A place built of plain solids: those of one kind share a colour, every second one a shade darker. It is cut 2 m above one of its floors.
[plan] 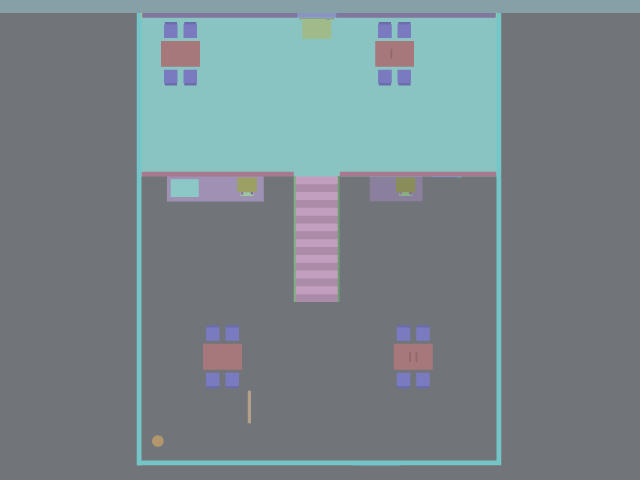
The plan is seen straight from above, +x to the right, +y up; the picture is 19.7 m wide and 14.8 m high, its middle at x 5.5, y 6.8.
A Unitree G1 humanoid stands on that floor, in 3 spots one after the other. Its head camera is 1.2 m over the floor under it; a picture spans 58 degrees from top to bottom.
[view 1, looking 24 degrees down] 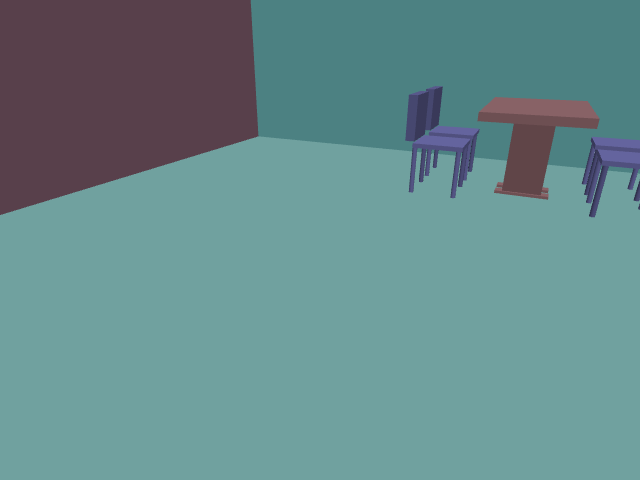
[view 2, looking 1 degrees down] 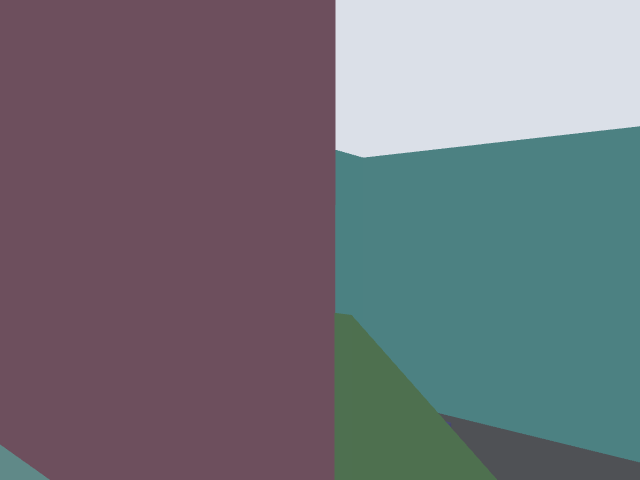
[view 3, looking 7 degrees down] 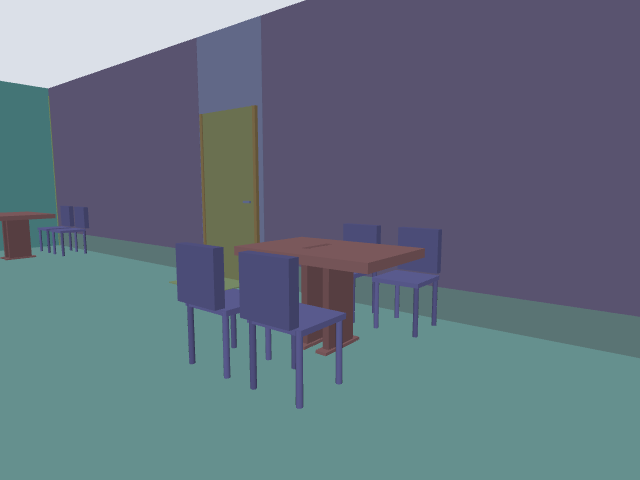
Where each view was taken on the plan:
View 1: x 5.40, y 12.55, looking -154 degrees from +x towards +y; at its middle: upper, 2.95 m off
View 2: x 5.40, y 9.86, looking -55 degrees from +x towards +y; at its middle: entrance_wall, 1.24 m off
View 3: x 9.74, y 9.96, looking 128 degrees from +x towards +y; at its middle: meeting_table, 3.70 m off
